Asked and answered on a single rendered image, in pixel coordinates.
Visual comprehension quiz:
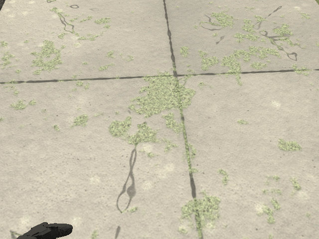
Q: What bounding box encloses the left robot hand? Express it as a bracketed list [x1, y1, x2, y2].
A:
[17, 222, 73, 239]

